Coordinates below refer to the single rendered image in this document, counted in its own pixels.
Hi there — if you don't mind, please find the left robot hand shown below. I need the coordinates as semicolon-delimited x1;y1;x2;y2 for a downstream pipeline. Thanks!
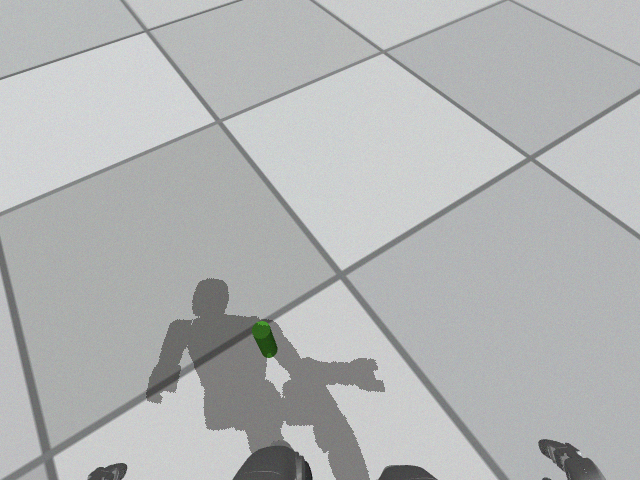
87;463;127;480

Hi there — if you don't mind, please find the right robot hand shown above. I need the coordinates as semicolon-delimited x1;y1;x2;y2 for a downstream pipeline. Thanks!
538;439;606;480

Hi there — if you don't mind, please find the can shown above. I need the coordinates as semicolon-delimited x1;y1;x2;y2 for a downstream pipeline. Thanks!
252;321;277;358

